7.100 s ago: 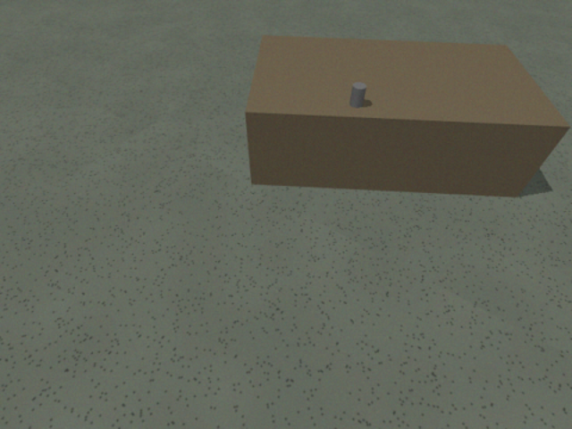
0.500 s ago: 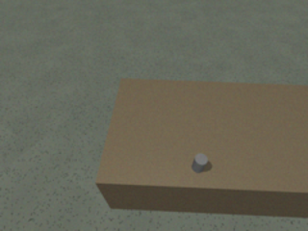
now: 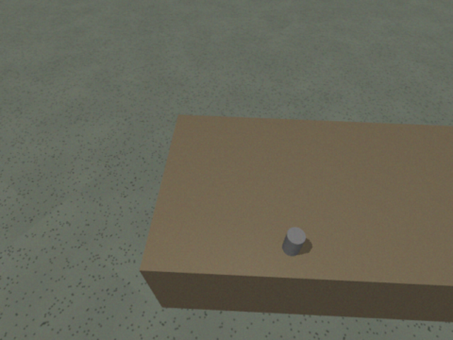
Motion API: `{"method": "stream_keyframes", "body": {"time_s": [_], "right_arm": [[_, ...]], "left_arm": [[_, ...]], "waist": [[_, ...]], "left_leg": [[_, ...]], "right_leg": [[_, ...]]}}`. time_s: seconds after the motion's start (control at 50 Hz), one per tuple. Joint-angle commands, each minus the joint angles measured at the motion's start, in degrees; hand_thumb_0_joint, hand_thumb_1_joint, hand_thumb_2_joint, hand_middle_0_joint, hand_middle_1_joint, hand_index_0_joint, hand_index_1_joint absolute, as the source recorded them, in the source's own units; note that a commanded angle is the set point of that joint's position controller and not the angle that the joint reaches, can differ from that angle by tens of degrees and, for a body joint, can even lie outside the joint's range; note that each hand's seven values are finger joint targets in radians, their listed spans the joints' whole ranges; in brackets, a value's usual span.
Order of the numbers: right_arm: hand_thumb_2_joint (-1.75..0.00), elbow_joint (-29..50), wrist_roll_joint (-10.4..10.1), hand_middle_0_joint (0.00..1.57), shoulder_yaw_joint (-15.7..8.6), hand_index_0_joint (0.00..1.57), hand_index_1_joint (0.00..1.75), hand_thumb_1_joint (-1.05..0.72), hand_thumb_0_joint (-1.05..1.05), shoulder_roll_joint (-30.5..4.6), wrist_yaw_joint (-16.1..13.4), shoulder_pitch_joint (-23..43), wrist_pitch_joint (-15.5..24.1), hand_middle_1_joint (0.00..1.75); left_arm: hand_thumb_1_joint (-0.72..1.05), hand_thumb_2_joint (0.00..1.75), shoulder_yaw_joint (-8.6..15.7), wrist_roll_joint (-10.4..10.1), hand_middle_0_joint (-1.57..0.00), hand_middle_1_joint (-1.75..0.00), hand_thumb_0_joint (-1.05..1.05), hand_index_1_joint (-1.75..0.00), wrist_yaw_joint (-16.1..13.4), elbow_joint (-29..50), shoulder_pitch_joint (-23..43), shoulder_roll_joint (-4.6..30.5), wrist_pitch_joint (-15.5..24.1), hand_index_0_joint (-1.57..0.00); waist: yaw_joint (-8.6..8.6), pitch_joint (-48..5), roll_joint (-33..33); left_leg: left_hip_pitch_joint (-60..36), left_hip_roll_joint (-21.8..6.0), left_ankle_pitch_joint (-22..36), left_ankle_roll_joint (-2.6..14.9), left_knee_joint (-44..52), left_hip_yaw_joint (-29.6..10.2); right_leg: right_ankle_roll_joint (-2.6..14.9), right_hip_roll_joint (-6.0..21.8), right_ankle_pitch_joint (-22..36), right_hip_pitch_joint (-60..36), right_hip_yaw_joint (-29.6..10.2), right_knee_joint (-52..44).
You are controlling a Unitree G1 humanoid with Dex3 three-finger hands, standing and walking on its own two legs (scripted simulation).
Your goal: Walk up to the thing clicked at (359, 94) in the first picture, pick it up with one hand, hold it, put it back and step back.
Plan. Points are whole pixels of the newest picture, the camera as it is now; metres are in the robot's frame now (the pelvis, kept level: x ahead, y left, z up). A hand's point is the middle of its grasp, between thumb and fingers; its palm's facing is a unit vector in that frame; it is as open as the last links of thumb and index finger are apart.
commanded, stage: stand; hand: right
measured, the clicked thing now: (293, 241) +0.43 -0.20 -0.32
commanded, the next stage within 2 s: go down in 0.58 s
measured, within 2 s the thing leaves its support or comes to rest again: neither
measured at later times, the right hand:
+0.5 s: hand out of the picture +0.08 -0.25 -0.16, palm faces -0.02 +0.94 -0.34, open 7.4 cm
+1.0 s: hand (357, 337) +0.15 -0.25 -0.15, palm faces +0.05 +0.95 -0.30, open 12.6 cm
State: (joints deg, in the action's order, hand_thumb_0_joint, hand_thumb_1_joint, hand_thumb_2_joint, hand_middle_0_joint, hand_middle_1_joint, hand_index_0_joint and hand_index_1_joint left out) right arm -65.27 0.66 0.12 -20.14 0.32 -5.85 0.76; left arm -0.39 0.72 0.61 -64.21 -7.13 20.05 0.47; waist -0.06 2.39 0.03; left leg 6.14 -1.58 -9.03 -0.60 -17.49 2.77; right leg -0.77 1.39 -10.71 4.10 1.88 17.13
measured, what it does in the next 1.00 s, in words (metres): stands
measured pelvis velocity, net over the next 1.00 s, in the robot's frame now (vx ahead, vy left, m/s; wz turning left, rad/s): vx -0.01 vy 0.00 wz -0.01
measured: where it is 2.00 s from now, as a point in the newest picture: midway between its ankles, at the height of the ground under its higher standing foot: outside the picture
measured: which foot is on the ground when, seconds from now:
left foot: down 0.00-1.00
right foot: down 0.00-1.00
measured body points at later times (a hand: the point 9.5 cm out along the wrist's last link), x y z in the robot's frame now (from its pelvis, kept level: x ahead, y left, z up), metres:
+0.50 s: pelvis +0.00 +0.00 +0.00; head +0.01 +0.00 +0.45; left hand +0.08 +0.30 -0.13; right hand +0.08 -0.30 -0.13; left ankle +0.01 +0.12 -0.75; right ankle -0.01 -0.13 -0.75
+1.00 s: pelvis -0.01 +0.00 -0.02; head +0.03 +0.00 +0.43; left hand +0.17 +0.29 -0.11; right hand +0.15 -0.30 -0.13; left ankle +0.01 +0.12 -0.75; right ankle -0.01 -0.13 -0.75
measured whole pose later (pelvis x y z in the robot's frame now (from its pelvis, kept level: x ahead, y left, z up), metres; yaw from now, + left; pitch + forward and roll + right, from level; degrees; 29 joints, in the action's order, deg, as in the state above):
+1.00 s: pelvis -0.01 +0.00 -0.02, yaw -1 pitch +5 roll +0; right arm -49.5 0.6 -6.0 -19.0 2.7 0.0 -9.6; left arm 5.7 -1.8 -1.0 -44.2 -4.7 17.2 5.1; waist -0.6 -0.5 0.8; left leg 22.4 -1.8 -14.0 -0.2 -31.4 3.5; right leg -0.7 1.8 -16.2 21.5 0.7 32.7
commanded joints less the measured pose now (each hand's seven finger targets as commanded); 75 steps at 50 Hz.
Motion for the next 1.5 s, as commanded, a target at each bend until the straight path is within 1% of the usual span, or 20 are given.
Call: {"method": "stream_keyframes", "body": {"time_s": [0.0, 0.18, 0.64, 0.66, 0.68, 0.7, 0.72, 0.74, 0.76, 0.78, 0.82, 0.86, 0.9, 0.94, 0.96, 1.0, 1.1, 1.18, 1.22, 1.48], "right_arm": [[-0.9, 3.3, -0.2, 0.2, -2.1, 0.2, 0.3, -0.9, 0.0, -12.0, -0.7, 2.8, 1.0, 0.3], [-0.9, 3.0, -0.1, 0.2, -2.1, 0.2, 0.3, -0.9, 0.0, -12.3, -0.7, 2.4, 0.9, 0.3], [-0.9, 3.3, -0.1, 0.2, -2.1, 0.2, 0.3, -0.9, 0.0, -12.1, -0.8, 2.5, 1.1, 0.3], [-0.82, 3.5, 0.0, 0.12, -2.1, 0.12, 0.22, -0.82, 0.0, -12.2, -0.9, 2.3, 1.1, 0.22], [-0.74, 23.6, -4.5, 0.04, -0.4, 0.04, 0.14, -0.74, 0.0, -1.6, -1.3, 22.4, 5.2, 0.14], [-0.66, 25.8, -4.1, 0.02, -2.1, 0.03, 0.07, -0.66, 0.0, -6.9, -1.8, 19.4, 5.3, 0.07], [-0.58, 13.2, -3.6, 0.02, -3.8, 0.02, 0.07, -0.58, 0.0, -8.9, -2.2, 9.4, 2.6, 0.07], [-0.5, 11.0, -3.4, 0.01, -5.5, 0.02, 0.07, -0.5, 0.0, -10.4, -1.9, 7.6, 0.9, 0.07], [-0.42, 11.0, -3.4, 0.02, -7.2, 0.03, 0.07, -0.42, 0.0, -11.2, -2.0, 8.1, -0.3, 0.07], [-0.34, 15.0, -2.9, 0.03, -7.8, 0.03, 0.06, -0.34, 0.0, -13.6, -2.2, 11.7, -0.8, 0.06], [-0.24, 13.3, -2.0, 0.04, -7.1, 0.04, 0.05, -0.24, 0.0, -12.5, -1.5, 12.6, -3.2, 0.05], [-0.19, 10.7, 0.2, 0.05, -9.5, 0.04, 0.05, -0.15, 0.0, -11.8, 0.2, 7.4, -6.2, 0.05], [-0.16, 17.2, 0.5, 0.05, -10.3, 0.04, 0.05, -0.02, 0.0, -12.4, 1.2, 4.5, -8.9, 0.05], [-0.12, 21.8, 0.3, 0.06, -9.1, 0.05, 0.04, 0.01, 0.0, -11.4, 2.8, 0.9, -12.4, 0.04], [-0.12, 23.0, 0.4, 0.05, -8.4, 0.05, 0.05, 0.09, 0.0, -11.1, 3.2, 3.3, -13.7, 0.05], [-0.12, 28.5, 0.4, 0.04, -9.4, 0.04, 0.05, 0.18, 0.0, -12.7, 2.7, 7.5, -15.2, 0.05], [-0.08, 33.8, 0.9, 0.02, -9.3, 0.03, 0.06, 0.44, 0.0, -10.8, 2.1, 6.8, -15.0, 0.06], [-0.07, 37.4, 0.6, 0.02, -10.0, 0.03, 0.06, 0.51, 0.0, -9.5, 1.4, 3.7, -14.0, 0.06], [-0.06, 38.5, 0.5, 0.02, -11.8, 0.03, 0.06, 0.51, 0.0, -12.0, 1.2, 2.5, -14.0, 0.06], [-0.04, 45.6, 0.1, 0.02, -11.6, 0.03, 0.06, 0.59, 0.0, -11.2, 3.5, -3.4, -20.1, 0.06]], "left_arm": [[0.9, 0.9, 2.6, -0.1, -0.2, -0.3, 0.0, -0.3, -1.1, 3.1, 2.0, 12.5, 1.2, -0.2], [0.9, 0.9, 2.6, -0.1, -0.2, -0.3, 0.0, -0.3, -1.0, 3.1, 2.2, 12.3, 1.1, -0.2], [0.9, 0.9, 2.5, -0.1, -0.2, -0.3, 0.0, -0.3, -1.1, 3.4, 1.7, 12.4, 1.1, -0.2], [0.82, 0.82, 2.6, 0.0, -0.12, -0.22, 0.0, -0.22, -1.2, 3.6, 1.9, 12.4, 1.1, -0.12], [0.74, 0.74, 1.8, -5.1, -0.04, -0.14, 0.0, -0.14, -1.6, 23.7, 22.0, 2.7, 7.6, -0.04], [0.66, 0.66, 2.7, -5.2, -0.02, -0.06, 0.0, -0.06, -2.3, 25.1, 20.3, 6.7, 8.7, -0.02], [0.58, 0.58, 5.3, -5.0, -0.01, -0.03, 0.0, -0.04, -2.8, 19.4, 15.2, 10.8, 8.0, 0.0], [0.5, 0.5, 7.4, -5.2, -0.01, -0.03, 0.0, -0.04, -2.7, 15.8, 11.2, 12.0, 7.0, -0.01], [0.42, 0.42, 8.1, -5.1, -0.02, -0.04, 0.0, -0.04, -3.0, 17.0, 7.9, 11.0, 6.4, -0.02], [0.37, 0.34, 10.0, -5.2, -0.02, -0.04, 0.0, -0.04, -3.9, 24.4, 10.2, 14.2, 7.2, -0.02], [0.3, 0.23, 8.4, -4.3, -0.02, -0.04, 0.0, -0.03, -4.2, 18.4, 1.3, 9.5, 6.1, -0.03], [0.19, 0.19, 9.4, -2.3, -0.02, -0.04, 0.0, -0.03, -3.2, 14.9, -0.4, 6.3, 5.5, -0.04], [0.04, 0.14, 12.1, -2.2, -0.04, -0.05, 0.0, -0.03, -3.0, 29.6, 3.7, 11.8, 6.5, -0.05], [-0.06, 0.11, 9.1, -2.6, -0.04, -0.05, 0.0, -0.03, -2.2, 21.1, -7.9, 5.8, 4.7, -0.06], [-0.11, 0.1, 8.0, -2.8, -0.04, -0.05, 0.0, -0.04, -1.8, 20.5, -6.4, 4.6, 4.4, -0.06], [-0.22, 0.09, 10.3, -2.9, -0.05, -0.05, 0.0, -0.05, -2.0, 28.9, 2.0, 8.5, 5.4, -0.06], [-0.49, 0.05, 10.8, -2.0, -0.07, -0.06, 0.0, -0.06, -2.6, 32.5, 4.0, 8.2, 7.5, -0.07], [-0.53, 0.05, 10.3, -1.4, -0.06, -0.06, 0.0, -0.06, -3.9, 37.6, 2.8, 6.8, 9.6, -0.06], [-0.54, 0.06, 10.8, -1.1, -0.06, -0.05, 0.0, -0.06, -5.0, 36.3, -0.5, 7.6, 9.9, -0.06], [-0.54, 0.05, 9.5, -1.3, -0.06, -0.05, 0.0, -0.05, -6.2, 37.4, -5.0, 5.3, 9.5, -0.05]], "waist": [[0.15, -3.3, 0.1], [0.24, -2.3, -0.3], [0.05, -3.8, -0.5], [0.2, -4.2, -0.6], [-0.89, -4.1, 4.2], [0.68, -5.9, 3.8], [1.82, -3.3, 0.6], [0.4, -0.9, 0.2], [-0.21, -5.7, -1.2], [-1.84, -15.1, -2.5], [-0.89, -14.4, -0.3], [0.26, -11.2, 0.3], [-1.06, -22.0, -2.5], [-0.66, -12.6, 3.1], [-0.63, -10.3, 4.2], [-0.97, -13.6, 2.3], [-0.91, -12.3, 1.3], [-0.66, -19.2, -0.9], [-0.71, -19.4, 0.2], [-1.29, -14.0, 2.8]], "left_leg": [[-2.1, -6.8, 8.0, 1.34, 2.2, -6.3], [-0.8, -6.5, 5.1, 1.39, 2.6, -6.2], [-2.7, -6.8, 9.6, 1.61, 1.8, -5.9], [-2.6, -6.9, 10.0, 1.54, 1.8, -5.8], [5.7, 0.6, 7.2, 0.7, -4.4, -0.8], [3.5, 0.9, 4.6, 0.76, -4.4, -0.5], [4.4, 1.2, 1.9, 0.65, -4.5, 0.2], [7.7, 0.8, 0.5, 0.23, -5.6, 0.6], [7.5, 0.8, 2.4, 0.12, -6.8, 0.5], [4.4, 0.7, 5.8, 0.09, -7.8, 0.5], [6.6, 0.7, 8.4, 0.52, -9.9, 0.3], [10.4, 1.1, 5.9, 0.95, -11.7, 0.4], [5.7, 1.5, 7.5, 0.64, -12.0, 0.8], [10.1, 1.5, 5.0, 0.98, -10.2, 0.8], [12.1, 1.6, 2.6, 1.08, -10.5, 0.9], [12.4, 1.5, 0.4, 0.88, -11.3, 0.7], [16.0, 1.3, -4.3, 1.23, -13.9, 0.6], [13.9, 1.1, 2.3, 0.83, -17.3, 0.2], [14.3, 0.8, 3.0, 0.71, -18.0, 0.0], [19.4, 1.3, 0.9, 0.93, -20.4, 1.1]], "right_leg": [[1.69, 6.9, 7.2, 1.7, -5.2, -2.9], [1.67, 7.0, 4.9, 2.0, -5.4, -3.5], [1.73, 7.2, 9.2, 1.1, -5.3, -2.4], [1.68, 7.2, 9.6, 1.1, -5.3, -2.3], [1.33, -1.1, 7.6, 8.4, 0.3, 4.6], [0.95, -0.6, 5.8, 7.7, -0.3, 4.3], [1.29, -0.8, 3.7, 10.0, -0.2, 4.7], [1.26, -1.2, 2.1, 11.3, -0.1, 6.2], [1.56, -1.3, 3.6, 10.6, -0.2, 7.7], [1.47, -0.9, 6.6, 8.2, -0.7, 8.8], [1.16, -1.2, 9.2, 10.9, -0.5, 10.9], [1.55, -1.4, 6.9, 15.0, -0.3, 12.7], [1.51, -1.4, 7.7, 11.2, -0.2, 12.9], [1.45, -1.9, 4.4, 14.0, 0.3, 11.4], [1.47, -1.8, 2.3, 15.5, 0.2, 11.7], [1.59, -1.6, 0.1, 16.4, -0.2, 12.8], [1.62, -1.2, -3.9, 19.8, -1.5, 15.1], [1.54, -0.9, 3.5, 17.9, -2.0, 19.2], [1.55, -1.2, 4.0, 18.1, -1.8, 20.2], [0.97, -0.9, 2.4, 22.6, -2.1, 22.0]]}}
